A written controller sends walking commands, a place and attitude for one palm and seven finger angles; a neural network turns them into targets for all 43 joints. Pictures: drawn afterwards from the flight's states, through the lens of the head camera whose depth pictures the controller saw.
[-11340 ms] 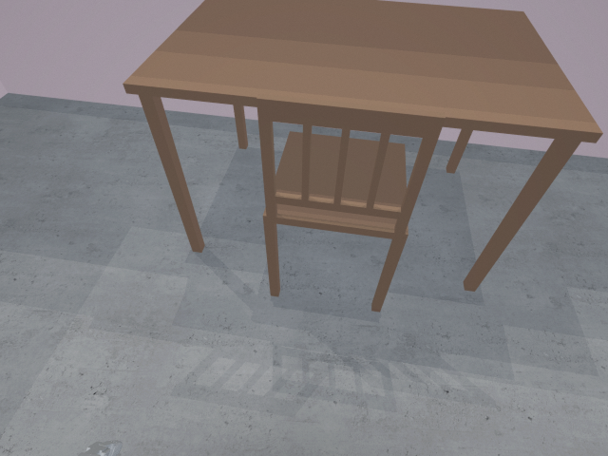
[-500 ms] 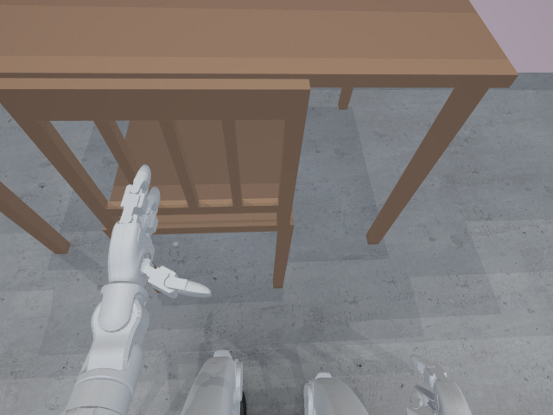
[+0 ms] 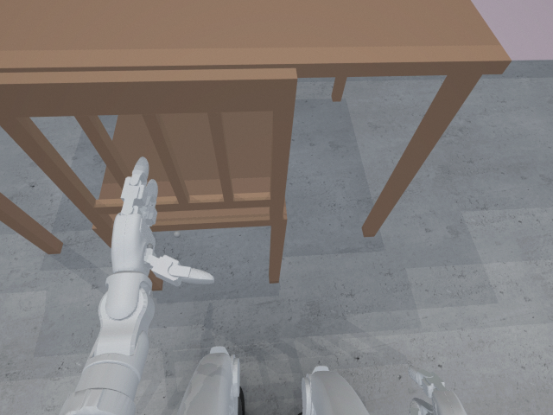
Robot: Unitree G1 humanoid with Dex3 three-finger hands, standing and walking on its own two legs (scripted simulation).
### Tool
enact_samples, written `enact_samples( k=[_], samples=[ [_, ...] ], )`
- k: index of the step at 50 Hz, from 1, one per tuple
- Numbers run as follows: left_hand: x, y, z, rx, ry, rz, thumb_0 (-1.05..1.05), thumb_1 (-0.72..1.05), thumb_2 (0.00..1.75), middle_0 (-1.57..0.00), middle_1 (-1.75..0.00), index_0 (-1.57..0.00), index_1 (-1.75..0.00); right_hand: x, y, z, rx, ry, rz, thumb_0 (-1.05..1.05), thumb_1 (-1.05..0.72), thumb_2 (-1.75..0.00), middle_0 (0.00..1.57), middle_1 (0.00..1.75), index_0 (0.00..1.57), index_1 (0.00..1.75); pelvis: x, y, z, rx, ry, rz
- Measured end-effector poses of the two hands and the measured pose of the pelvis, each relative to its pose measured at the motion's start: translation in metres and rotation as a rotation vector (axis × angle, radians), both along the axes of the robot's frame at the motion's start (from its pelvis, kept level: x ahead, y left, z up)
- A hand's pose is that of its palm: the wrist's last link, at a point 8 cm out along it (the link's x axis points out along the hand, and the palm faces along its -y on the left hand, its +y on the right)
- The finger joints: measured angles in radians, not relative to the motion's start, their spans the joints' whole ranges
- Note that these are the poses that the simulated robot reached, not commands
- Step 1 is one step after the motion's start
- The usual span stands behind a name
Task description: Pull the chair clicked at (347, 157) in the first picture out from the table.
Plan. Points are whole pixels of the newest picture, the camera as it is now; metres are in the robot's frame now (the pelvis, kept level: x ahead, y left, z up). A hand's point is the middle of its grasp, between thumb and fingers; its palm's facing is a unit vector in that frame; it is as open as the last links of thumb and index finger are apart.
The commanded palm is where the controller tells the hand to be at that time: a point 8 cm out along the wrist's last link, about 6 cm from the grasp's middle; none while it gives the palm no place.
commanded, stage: aim the fingers beside a spindle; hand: left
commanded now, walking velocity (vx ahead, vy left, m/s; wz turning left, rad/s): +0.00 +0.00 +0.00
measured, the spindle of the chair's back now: (169, 162) +0.50 +0.19 +0.00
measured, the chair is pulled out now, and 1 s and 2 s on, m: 0.00 0.00 0.00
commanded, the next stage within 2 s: push the fingers through the gap in 0.34 s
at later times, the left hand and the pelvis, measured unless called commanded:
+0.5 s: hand (170, 235) +0.36 +0.16 +0.02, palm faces +0.08 -1.00 -0.02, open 16.9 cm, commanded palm +0.34 +0.21 +0.02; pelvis +0.00 +0.00 +0.00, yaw +0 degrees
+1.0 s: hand (174, 207) +0.40 +0.16 +0.03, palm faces +0.08 -1.00 -0.02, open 16.9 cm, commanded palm +0.38 +0.21 +0.02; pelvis +0.00 +0.01 +0.00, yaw +0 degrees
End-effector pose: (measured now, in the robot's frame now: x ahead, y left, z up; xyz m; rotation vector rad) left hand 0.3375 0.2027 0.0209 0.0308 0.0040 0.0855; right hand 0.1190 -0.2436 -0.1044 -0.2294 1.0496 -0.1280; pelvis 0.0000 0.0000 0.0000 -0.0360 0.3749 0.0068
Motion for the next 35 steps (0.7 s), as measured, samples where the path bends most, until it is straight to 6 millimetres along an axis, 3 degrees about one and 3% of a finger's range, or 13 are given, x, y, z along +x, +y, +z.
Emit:
enact_samples(
  k=[5, 16, 27, 35],
  samples=[
    [-0.003, 0.008, 0.004, -0.002, -0.015, 0.005, -0.01, -0.49, 0.30, -0.06, -0.08, -0.06, -0.08, 0.002, -0.002, 0.001, -0.004, -0.005, 0.001, 0.01, -0.91, -0.90, 0.20, 0.30, 0.20, 0.30, 0.001, -0.001, 0.001, -0.002, -0.002, 0.004],
    [-0.004, -0.003, 0.000, -0.016, -0.009, -0.022, -0.01, -0.50, 0.30, -0.06, -0.08, -0.06, -0.08, 0.011, -0.004, 0.004, -0.020, -0.027, 0.010, 0.01, -0.91, -0.90, 0.20, 0.30, 0.20, 0.30, 0.001, 0.000, 0.000, -0.005, 0.000, 0.008],
    [-0.004, 0.008, 0.003, -0.008, -0.009, -0.009, -0.01, -0.50, 0.30, -0.06, -0.08, -0.06, -0.08, 0.012, 0.002, 0.003, -0.006, -0.025, 0.012, 0.01, -0.91, -0.90, 0.20, 0.30, 0.20, 0.30, 0.001, 0.002, 0.001, -0.007, -0.003, 0.008],
    [0.010, 0.006, 0.004, -0.010, -0.026, -0.014, -0.01, -0.50, 0.30, -0.06, -0.08, -0.06, -0.08, 0.005, 0.001, 0.000, -0.020, -0.006, 0.010, 0.01, -0.91, -0.90, 0.20, 0.30, 0.20, 0.30, 0.000, 0.004, -0.002, -0.012, 0.005, 0.010]
  ],
)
